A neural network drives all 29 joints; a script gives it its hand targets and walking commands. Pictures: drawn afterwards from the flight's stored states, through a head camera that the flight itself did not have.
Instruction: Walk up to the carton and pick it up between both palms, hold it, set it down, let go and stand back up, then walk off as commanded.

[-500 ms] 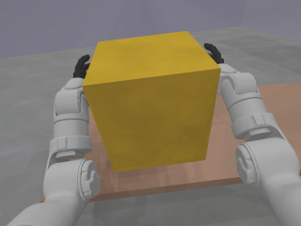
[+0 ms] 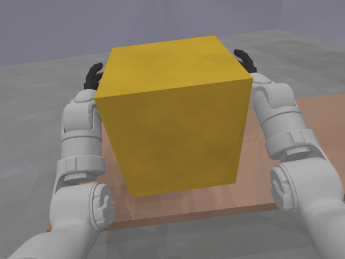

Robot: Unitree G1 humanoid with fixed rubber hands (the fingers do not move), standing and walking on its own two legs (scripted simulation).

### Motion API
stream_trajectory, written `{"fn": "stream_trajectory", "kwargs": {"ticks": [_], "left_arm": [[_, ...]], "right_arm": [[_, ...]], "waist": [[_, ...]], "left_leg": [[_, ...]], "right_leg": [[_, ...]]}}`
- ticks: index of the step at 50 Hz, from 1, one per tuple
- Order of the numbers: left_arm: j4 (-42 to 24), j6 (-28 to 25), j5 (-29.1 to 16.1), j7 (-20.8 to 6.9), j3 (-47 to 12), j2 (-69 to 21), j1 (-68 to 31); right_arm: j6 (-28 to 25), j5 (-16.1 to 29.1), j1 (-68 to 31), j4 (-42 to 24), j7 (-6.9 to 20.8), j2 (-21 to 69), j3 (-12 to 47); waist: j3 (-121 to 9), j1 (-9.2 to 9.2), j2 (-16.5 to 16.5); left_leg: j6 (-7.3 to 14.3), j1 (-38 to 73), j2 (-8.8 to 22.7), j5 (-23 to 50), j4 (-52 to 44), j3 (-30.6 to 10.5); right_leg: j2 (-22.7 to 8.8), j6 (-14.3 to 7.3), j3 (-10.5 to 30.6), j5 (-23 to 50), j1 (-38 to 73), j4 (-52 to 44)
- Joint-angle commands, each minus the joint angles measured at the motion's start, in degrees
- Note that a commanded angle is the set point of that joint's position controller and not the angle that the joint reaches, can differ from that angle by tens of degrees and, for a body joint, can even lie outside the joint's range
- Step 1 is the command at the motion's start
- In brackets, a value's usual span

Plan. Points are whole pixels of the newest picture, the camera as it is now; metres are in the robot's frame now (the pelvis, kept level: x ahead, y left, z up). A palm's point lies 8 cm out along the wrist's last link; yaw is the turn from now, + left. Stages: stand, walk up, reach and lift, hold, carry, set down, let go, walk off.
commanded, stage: hold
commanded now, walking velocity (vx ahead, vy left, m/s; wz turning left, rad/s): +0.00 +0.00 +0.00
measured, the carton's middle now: (173, 115) +0.37 -0.01 +0.21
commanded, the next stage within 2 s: set down in 0.46 s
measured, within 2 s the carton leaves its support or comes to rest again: neither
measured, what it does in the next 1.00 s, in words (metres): stands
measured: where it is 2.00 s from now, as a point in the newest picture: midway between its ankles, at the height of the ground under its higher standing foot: outside the picture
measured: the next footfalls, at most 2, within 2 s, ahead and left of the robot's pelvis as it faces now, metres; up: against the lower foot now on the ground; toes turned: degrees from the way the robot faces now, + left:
none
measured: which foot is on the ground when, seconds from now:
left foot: down 0.00-1.00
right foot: down 0.00-1.00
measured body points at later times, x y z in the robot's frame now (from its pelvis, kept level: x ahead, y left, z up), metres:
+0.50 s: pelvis +0.00 +0.00 +0.00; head -0.09 +0.00 +0.44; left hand +0.39 +0.17 +0.27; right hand +0.39 -0.17 +0.28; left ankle +0.00 +0.14 -0.75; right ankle +0.06 -0.13 -0.75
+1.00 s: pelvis +0.01 +0.00 +0.00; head -0.05 +0.02 +0.45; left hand +0.41 +0.20 +0.25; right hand +0.43 -0.14 +0.24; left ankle +0.00 +0.14 -0.75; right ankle +0.06 -0.13 -0.75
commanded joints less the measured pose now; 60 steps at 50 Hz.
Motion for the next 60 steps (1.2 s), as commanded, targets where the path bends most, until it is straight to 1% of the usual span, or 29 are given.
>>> {"fn": "stream_trajectory", "kwargs": {"ticks": [1, 2, 4, 7, 9, 11, 12, 16, 18, 21, 23, 24, 27, 28, 29, 30, 34, 35, 37, 39, 43, 45, 47, 49, 50, 52, 53, 58, 60], "left_arm": [[-14.0, -3.16, -9.9, -9.95, -24.6, -34.29, -53.32], [-8.79, -2.31, -8.66, -10.07, -22.28, -32.95, -49.78], [-9.9, -2.59, -9.85, -10.21, -23.82, -35.05, -49.74], [-13.01, -2.59, -9.84, -9.99, -23.77, -32.9, -49.04], [-13.86, -2.69, -9.47, -10.04, -22.84, -33.26, -49.88], [-12.81, -2.47, -9.59, -9.9, -23.07, -33.28, -49.96], [-11.24, -2.16, -8.6, -10.16, -21.78, -32.69, -49.33], [-11.02, -2.06, -8.85, -10.54, -21.25, -32.06, -49.62], [-14.8, -2.79, -10.57, -10.05, -24.01, -33.59, -50.09], [-10.87, -2.41, -8.84, -10.35, -21.83, -32.02, -49.02], [-11.68, -2.27, -8.77, -10.13, -22.92, -32.75, -49.69], [-13.69, -3.57, -10.25, -9.62, -21.26, -33.26, -54.99], [-12.59, -5.02, -11.34, -9.87, -23.86, -35.15, -54.58], [-12.93, -5.38, -9.84, -9.86, -22.58, -35.06, -53.93], [-12.19, -7.03, -8.77, -10.09, -21.25, -34.14, -58.95], [-10.85, -7.79, -7.19, -10.05, -18.75, -32.58, -58.63], [1.58, -8.86, -0.07, -11.94, -9.9, -28.99, -47.21], [1.48, -8.68, 0.3, -12.46, -11.59, -29.18, -44.5], [1.7, -9.14, 1.83, -12.92, -10.02, -28.91, -42.18], [-0.97, -9.77, 0.65, -12.82, -13.66, -29.27, -40.65], [-6.56, -11.17, -1.79, -11.43, -19.99, -33.26, -37.36], [-8.87, -11.45, -2.78, -10.69, -23.48, -35.96, -39.28], [-8.46, -11.0, -3.0, -10.18, -23.29, -36.92, -36.59], [-10.64, -11.56, -3.15, -9.19, -25.6, -38.21, -36.69], [-12.54, -12.24, -4.13, -8.57, -25.95, -38.77, -37.73], [-16.03, -12.48, -5.33, -7.33, -28.89, -40.26, -37.89], [-15.55, -13.19, -5.47, -6.84, -28.67, -40.7, -39.15], [-8.26, -11.43, -3.12, -6.68, -22.32, -39.1, -35.13], [-6.3, -11.37, -2.63, -6.89, -21.42, -38.94, -34.32]], "right_arm": [[-3.51, 12.01, -48.2, -21.61, 8.65, 40.75, 13.72], [-3.23, 10.95, -48.46, -20.91, 8.75, 39.62, 12.88], [-3.15, 10.83, -47.99, -20.54, 8.61, 39.27, 12.42], [-3.15, 12.69, -47.54, -22.56, 8.42, 41.35, 14.16], [-2.85, 12.66, -46.99, -22.57, 8.24, 40.74, 14.13], [-2.42, 12.15, -45.84, -20.16, 8.39, 39.86, 13.66], [-2.64, 12.25, -47.48, -20.69, 8.5, 40.02, 14.3], [-2.55, 11.72, -47.9, -20.88, 8.19, 40.03, 13.19], [-3.28, 13.13, -48.19, -24.57, 8.17, 41.16, 14.55], [-2.43, 12.08, -46.95, -20.44, 8.03, 40.58, 13.66], [-3.07, 12.25, -50.05, -22.75, 8.12, 39.8, 13.78], [-2.93, 11.83, -50.84, -21.09, 9.02, 44.14, 14.61], [-5.51, 9.96, -52.46, -21.3, 9.7, 41.03, 12.45], [-5.82, 9.93, -51.36, -20.99, 9.8, 40.87, 12.45], [-7.44, 7.37, -51.6, -18.35, 10.47, 39.13, 8.55], [-8.22, 5.64, -50.78, -15.68, 11.23, 40.49, 8.95], [-13.7, -1.89, -48.13, -8.89, 13.15, 36.27, 3.93], [-14.46, -2.93, -44.8, -5.47, 12.99, 35.69, 3.44], [-16.6, -4.78, -42.22, -2.2, 13.84, 33.39, 1.69], [-19.28, -5.06, -41.11, -4.06, 13.65, 32.53, 1.44], [-23.45, -3.61, -41.96, -10.6, 13.36, 31.63, 4.58], [-25.11, -3.55, -44.06, -12.99, 13.44, 30.46, 3.74], [-25.93, -2.62, -46.77, -16.84, 13.42, 30.95, 5.82], [-26.33, -2.11, -43.89, -15.66, 13.63, 29.75, 5.78], [-27.51, -0.87, -47.88, -20.85, 13.81, 31.7, 9.16], [-27.73, 0.8, -49.25, -23.94, 13.29, 31.9, 11.99], [-27.32, 0.46, -47.54, -22.0, 13.32, 32.59, 10.92], [-26.31, -0.73, -48.89, -17.0, 14.21, 31.21, 9.9], [-26.12, -1.7, -46.78, -13.42, 14.5, 30.13, 8.47]], "waist": [[-21.42, -0.56, 1.81], [-16.91, 0.02, -0.1], [-18.54, -0.77, 1.65], [-20.85, 0.44, 0.66], [-19.5, 0.25, 1.39], [-18.89, -1.06, 1.93], [-18.05, 0.6, 1.57], [-16.72, -0.03, -1.21], [-22.53, -0.14, -0.52], [-16.56, 0.09, 0.73], [-18.81, 0.25, 1.19], [-17.59, 3.24, -0.74], [-20.23, 0.78, 1.0], [-20.35, 1.82, 1.04], [-21.03, 0.37, 1.88], [-19.01, 2.62, 0.75], [-12.53, 4.56, -1.75], [-9.59, 2.95, -1.14], [-8.77, 3.61, -1.72], [-10.9, 1.36, -1.45], [-16.02, 1.04, 1.59], [-18.69, -0.69, 3.78], [-18.74, 1.35, 3.61], [-20.24, 0.53, 3.8], [-23.56, 3.4, 3.62], [-26.49, 4.01, 3.66], [-25.27, 3.37, 4.35], [-20.19, 6.68, 0.81], [-15.98, 5.5, -0.15]], "left_leg": [[-0.14, -4.01, -5.74, 3.89, -5.15, -0.66], [0.71, -4.29, -5.53, 2.02, -5.6, -1.38], [0.0, -2.6, -5.93, 4.96, -4.83, -0.98], [0.08, -2.71, -6.27, 7.63, -3.91, -0.59], [0.13, -2.75, -6.5, 6.68, -4.22, -0.72], [-0.23, -3.4, -6.08, 6.25, -4.48, -0.92], [0.0, -3.86, -6.03, 5.94, -4.57, -0.8], [0.74, -3.86, -5.99, 3.74, -5.33, -0.79], [0.21, -3.58, -6.2, 6.42, -4.14, -0.8], [0.67, -4.81, -6.32, 4.81, -4.93, -0.82], [0.14, -4.17, -5.98, 4.39, -4.93, -1.06], [1.53, -2.36, -6.73, 3.27, -4.32, 0.46], [-0.09, -0.62, -6.4, 8.58, -3.2, -0.03], [-0.32, 0.88, -6.12, 9.81, -3.38, 0.08], [-0.75, 1.42, -5.91, 6.17, -3.96, -0.12], [-0.28, -0.24, -6.25, 4.27, -4.72, 0.56], [0.82, -1.92, -5.99, -1.25, -7.31, 1.58], [0.66, -1.4, -5.7, 0.25, -7.39, 1.56], [0.84, -1.48, -5.81, -0.49, -8.32, 2.35], [0.21, 0.5, -5.47, 3.71, -7.33, 2.13], [-2.08, 6.24, -5.22, 16.59, -4.37, 2.28], [-3.53, 8.07, -4.87, 17.89, -3.26, 1.87], [-3.17, 8.3, -4.89, 20.29, -2.19, 1.82], [-4.22, 9.97, -4.71, 22.57, -1.83, 1.1], [-3.51, 11.27, -4.95, 24.39, -1.12, 1.61], [-4.14, 12.21, -5.19, 29.48, 0.5, 1.37], [-4.29, 12.55, -4.81, 26.28, -0.13, 0.58], [-2.25, 7.74, -5.45, 21.21, -2.24, 1.88], [-2.44, 6.78, -5.05, 19.21, -3.14, 1.54]], "right_leg": [[4.51, 0.58, 0.7, 5.29, 21.24, 0.42], [4.47, 0.17, 1.03, 3.45, 19.25, -0.41], [4.42, 0.36, 0.99, 6.26, 18.97, -0.32], [4.04, 0.61, 1.4, 9.56, 22.07, 0.07], [4.22, 0.92, 0.98, 7.13, 21.39, -0.08], [4.12, 0.49, 1.22, 8.38, 21.41, 0.43], [4.04, 0.39, 1.12, 7.83, 20.79, -0.08], [4.25, 0.59, 0.75, 4.96, 20.68, -0.66], [4.41, 0.7, 0.77, 8.01, 22.72, 0.35], [3.48, 1.0, 1.28, 6.3, 21.23, -0.3], [4.0, 0.61, 1.13, 6.17, 20.65, -0.1], [3.51, 1.57, -0.1, 0.9, 18.97, -0.38], [4.07, 0.64, 0.06, 4.27, 18.91, -0.25], [4.17, 0.5, -0.12, 3.67, 19.12, -0.37], [3.65, 0.32, -0.45, -0.26, 17.17, -1.21], [3.11, 0.43, -0.37, -2.47, 17.23, -1.58], [2.42, 1.09, -1.16, -8.53, 19.45, -2.46], [2.44, 0.52, -1.61, -6.94, 19.29, -2.7], [2.35, 1.06, -2.89, -8.41, 20.09, -3.09], [2.52, 0.94, -2.96, -3.97, 20.52, -2.68], [4.02, -0.22, -4.08, 3.63, 21.4, -2.39], [4.26, -0.43, -4.72, 4.01, 20.6, -2.12], [4.28, -0.56, -4.41, 4.87, 20.55, -1.59], [4.88, -0.96, -4.99, 5.26, 20.36, -2.19], [4.79, -0.68, -4.86, 6.94, 21.42, -1.39], [5.25, -0.87, -4.51, 11.36, 22.39, -0.14], [5.07, -0.99, -4.96, 8.05, 20.95, -0.87], [4.68, -0.75, -4.08, 4.8, 20.96, -1.8], [5.02, -0.78, -4.52, 2.15, 19.05, -2.18]]}}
